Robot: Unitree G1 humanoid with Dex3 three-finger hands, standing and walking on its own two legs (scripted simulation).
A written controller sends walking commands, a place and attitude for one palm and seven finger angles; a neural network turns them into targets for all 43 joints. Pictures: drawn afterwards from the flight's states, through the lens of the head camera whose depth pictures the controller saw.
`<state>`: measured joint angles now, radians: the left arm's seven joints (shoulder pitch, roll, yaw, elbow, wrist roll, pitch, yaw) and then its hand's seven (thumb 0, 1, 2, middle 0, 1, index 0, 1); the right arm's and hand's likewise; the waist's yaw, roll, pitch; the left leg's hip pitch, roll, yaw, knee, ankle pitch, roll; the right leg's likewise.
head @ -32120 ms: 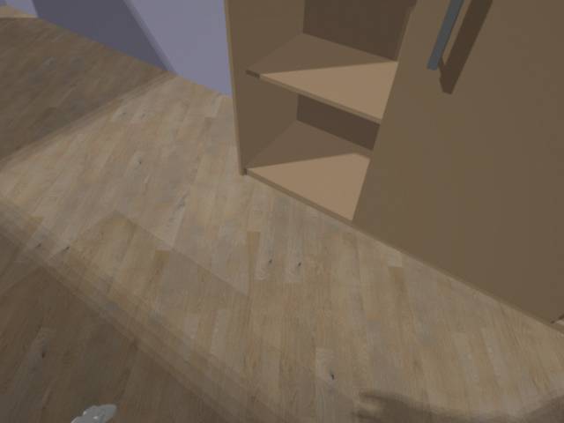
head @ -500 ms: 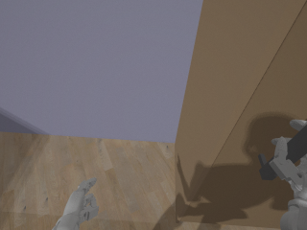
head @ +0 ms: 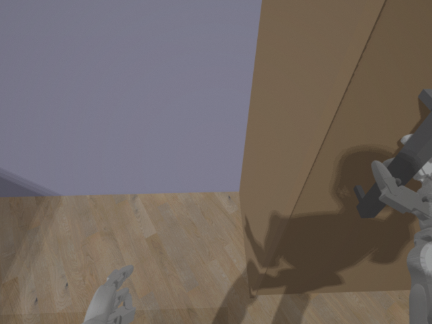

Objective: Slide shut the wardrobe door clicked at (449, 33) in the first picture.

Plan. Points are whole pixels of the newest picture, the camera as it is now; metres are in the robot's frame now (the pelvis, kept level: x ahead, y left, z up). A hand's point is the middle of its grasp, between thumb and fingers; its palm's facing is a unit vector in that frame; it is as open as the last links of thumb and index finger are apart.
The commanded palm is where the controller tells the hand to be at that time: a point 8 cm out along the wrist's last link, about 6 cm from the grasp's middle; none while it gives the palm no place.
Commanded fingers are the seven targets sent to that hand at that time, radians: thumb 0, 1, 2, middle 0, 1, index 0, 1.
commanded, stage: loosen the grip on the handle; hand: right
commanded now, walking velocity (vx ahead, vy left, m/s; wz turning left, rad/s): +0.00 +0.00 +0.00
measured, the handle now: (392, 162) +0.31 -0.28 +0.17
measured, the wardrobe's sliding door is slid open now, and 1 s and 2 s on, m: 0.00 0.00 0.00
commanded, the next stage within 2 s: slip the hand off the handle in 0.44 s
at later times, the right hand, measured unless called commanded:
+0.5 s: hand (396, 184) +0.27 -0.27 +0.17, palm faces +0.52 +0.84 -0.15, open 14.6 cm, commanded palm +0.20 -0.30 +0.17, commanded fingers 0.00 0.55 -0.20 0.25 1.15 0.25 1.15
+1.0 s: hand out of the picture +0.26 -0.33 +0.16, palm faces +0.53 +0.83 -0.17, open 14.7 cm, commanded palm +0.19 -0.36 +0.18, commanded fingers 0.00 0.55 -0.20 0.25 1.15 0.25 1.15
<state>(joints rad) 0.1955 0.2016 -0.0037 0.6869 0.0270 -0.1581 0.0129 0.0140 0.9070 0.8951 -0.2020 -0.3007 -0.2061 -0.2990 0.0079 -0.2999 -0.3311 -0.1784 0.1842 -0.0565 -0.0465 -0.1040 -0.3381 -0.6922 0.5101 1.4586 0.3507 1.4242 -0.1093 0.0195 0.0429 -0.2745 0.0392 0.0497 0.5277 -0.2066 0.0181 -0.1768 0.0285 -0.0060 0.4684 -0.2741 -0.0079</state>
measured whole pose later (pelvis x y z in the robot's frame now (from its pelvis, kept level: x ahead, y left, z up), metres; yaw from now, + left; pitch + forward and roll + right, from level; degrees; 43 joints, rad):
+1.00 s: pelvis +0.02 -0.01 -0.02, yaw +0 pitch +3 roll +1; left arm 0.20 0.21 -0.04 0.65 0.00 -0.21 0.10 0.01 0.90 0.89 -0.20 -0.30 -0.21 -0.30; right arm 0.08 -0.36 -0.51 -0.14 0.20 -0.06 0.03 -0.01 0.56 -0.20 0.26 1.16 0.25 1.15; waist -0.11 -0.01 -0.04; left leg -0.36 0.04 0.06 0.63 -0.32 -0.01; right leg -0.31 0.03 0.01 0.66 -0.40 -0.03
